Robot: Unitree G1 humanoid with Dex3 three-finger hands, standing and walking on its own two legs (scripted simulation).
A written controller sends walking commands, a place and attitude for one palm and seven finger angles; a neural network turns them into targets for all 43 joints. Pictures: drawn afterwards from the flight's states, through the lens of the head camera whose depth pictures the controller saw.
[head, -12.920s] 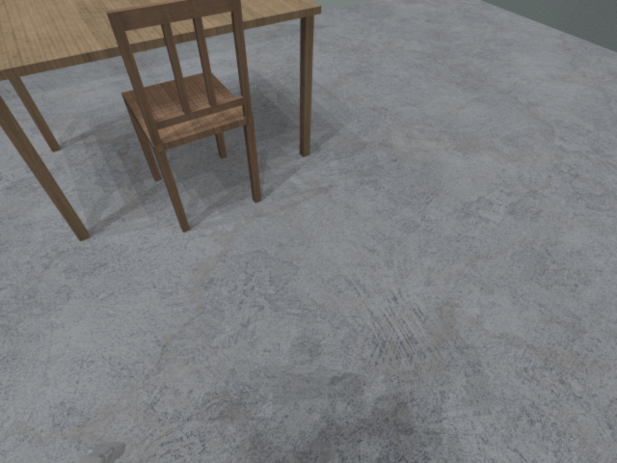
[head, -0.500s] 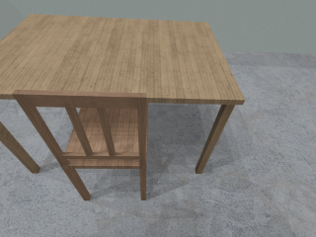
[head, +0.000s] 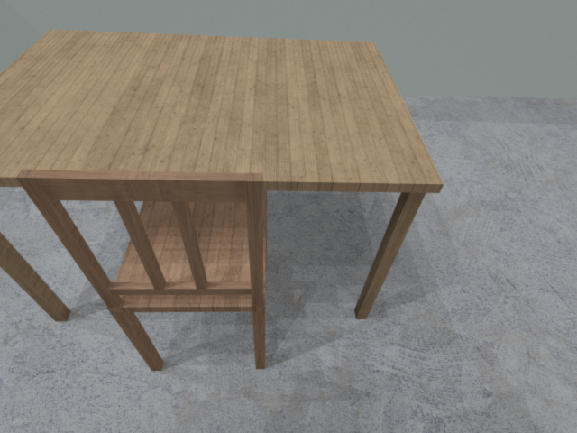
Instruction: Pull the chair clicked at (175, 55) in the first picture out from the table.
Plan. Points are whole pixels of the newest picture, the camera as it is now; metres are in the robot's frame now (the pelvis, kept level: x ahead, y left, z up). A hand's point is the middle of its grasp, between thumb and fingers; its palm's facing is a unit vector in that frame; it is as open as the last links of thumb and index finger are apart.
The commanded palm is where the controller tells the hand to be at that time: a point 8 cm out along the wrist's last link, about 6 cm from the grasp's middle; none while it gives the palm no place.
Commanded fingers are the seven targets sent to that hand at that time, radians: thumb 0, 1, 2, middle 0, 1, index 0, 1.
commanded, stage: look again from close up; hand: left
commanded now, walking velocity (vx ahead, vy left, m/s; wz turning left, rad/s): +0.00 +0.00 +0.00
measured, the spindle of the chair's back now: (143, 247) +0.45 +0.31 -0.09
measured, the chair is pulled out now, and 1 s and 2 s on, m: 0.00 0.00 0.00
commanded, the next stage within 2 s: raise the hand toward the chair's back in 0.28 s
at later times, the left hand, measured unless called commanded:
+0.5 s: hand out of the picture +0.07 +0.19 -0.13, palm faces +0.16 -0.95 -0.27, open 7.3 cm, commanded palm +0.10 +0.20 -0.07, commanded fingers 0.00 0.74 0.83 -0.18 -0.27 -0.18 -0.27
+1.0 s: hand (173, 424) +0.15 +0.16 -0.06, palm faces +0.22 -0.97 -0.09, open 10.9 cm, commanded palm +0.13 +0.21 -0.06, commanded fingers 0.00 0.15 0.58 -0.13 -0.18 -0.13 -0.18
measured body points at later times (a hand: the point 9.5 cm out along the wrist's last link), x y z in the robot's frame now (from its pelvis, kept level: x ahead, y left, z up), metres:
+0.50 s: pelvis -0.01 -0.01 -0.01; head +0.01 +0.00 +0.44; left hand +0.06 +0.24 -0.11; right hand +0.02 -0.24 -0.14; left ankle +0.03 +0.10 -0.74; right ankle -0.02 -0.13 -0.74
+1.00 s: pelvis -0.03 -0.06 -0.13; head +0.05 -0.05 +0.31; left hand +0.13 +0.21 -0.05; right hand +0.23 -0.25 -0.19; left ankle +0.03 +0.10 -0.74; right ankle -0.02 -0.13 -0.74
